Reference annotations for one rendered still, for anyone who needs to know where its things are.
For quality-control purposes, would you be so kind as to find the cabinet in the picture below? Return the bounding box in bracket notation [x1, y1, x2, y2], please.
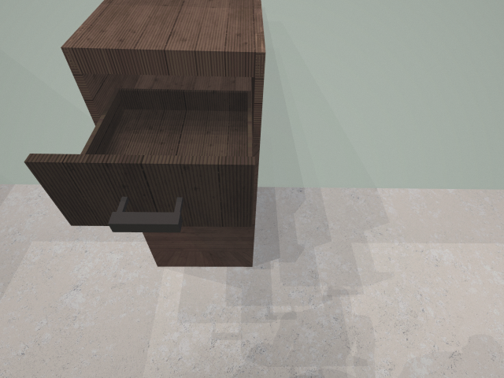
[61, 0, 265, 267]

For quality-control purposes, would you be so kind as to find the drawer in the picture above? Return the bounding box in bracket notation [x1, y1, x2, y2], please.
[24, 88, 255, 227]

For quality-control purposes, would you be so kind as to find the handle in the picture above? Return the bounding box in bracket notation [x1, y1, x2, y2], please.
[108, 197, 183, 232]

